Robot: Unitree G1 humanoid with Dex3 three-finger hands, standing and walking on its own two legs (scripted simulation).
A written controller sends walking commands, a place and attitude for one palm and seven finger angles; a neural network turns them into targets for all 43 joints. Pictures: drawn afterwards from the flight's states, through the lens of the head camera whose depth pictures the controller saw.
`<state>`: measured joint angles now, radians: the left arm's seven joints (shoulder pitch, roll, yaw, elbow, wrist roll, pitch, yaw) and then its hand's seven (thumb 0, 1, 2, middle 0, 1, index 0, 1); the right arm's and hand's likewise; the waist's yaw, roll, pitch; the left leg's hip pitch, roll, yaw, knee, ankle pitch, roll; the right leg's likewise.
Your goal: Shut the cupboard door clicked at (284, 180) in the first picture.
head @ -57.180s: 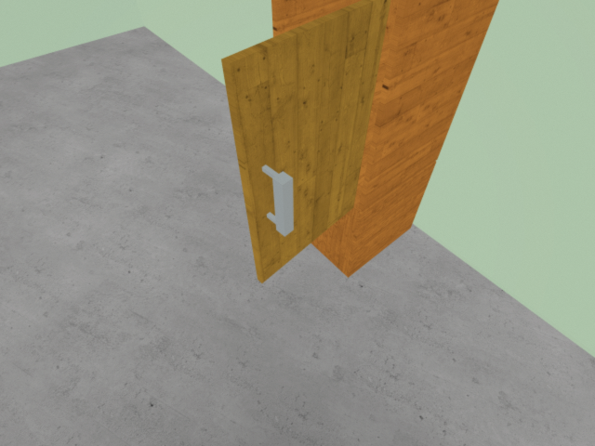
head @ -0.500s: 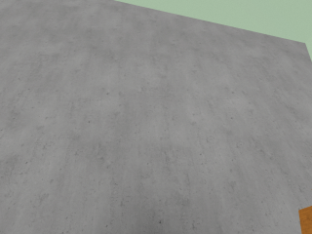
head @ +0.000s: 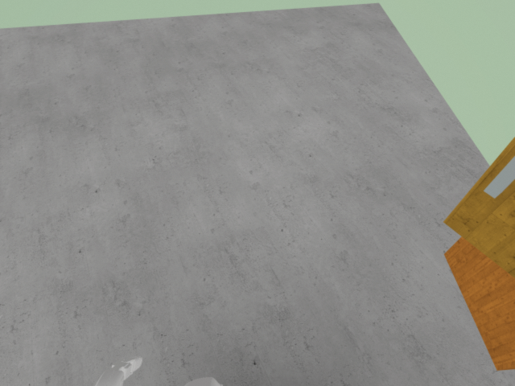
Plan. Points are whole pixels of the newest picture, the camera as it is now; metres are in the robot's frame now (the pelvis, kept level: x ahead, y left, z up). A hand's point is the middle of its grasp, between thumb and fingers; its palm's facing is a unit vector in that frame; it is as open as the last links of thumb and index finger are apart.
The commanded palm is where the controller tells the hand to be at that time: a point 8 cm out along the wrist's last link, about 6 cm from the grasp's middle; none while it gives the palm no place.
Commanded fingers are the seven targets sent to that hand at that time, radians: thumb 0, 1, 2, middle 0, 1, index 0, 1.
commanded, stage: turn to face it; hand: left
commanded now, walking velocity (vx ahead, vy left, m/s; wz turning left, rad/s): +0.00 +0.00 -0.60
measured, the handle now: out of the picture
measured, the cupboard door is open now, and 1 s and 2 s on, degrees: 32 32 32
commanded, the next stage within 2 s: take the last steps up to it in 1.46 s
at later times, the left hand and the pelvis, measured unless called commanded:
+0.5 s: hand (140, 373) +0.16 +0.23 -0.16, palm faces -0.22 -0.96 -0.18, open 7.4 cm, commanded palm none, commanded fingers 0.00 0.90 0.90 -0.20 -0.30 -0.20 -0.30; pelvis +0.03 +0.04 +0.02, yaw -16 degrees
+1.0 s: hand (203, 336) +0.22 +0.12 -0.14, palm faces -0.54 -0.80 -0.26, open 7.4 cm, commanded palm none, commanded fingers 0.00 0.90 0.90 -0.20 -0.30 -0.20 -0.30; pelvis +0.03 +0.00 +0.01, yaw -34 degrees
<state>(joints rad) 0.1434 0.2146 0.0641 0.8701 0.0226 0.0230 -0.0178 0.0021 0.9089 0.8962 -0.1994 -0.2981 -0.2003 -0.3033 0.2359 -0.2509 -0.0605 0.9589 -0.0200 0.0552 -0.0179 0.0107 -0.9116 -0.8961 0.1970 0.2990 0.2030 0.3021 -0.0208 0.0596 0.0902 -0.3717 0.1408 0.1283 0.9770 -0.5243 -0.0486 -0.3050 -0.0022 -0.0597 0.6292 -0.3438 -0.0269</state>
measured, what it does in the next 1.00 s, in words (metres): steps on the spot, turning right: left foot, then right foot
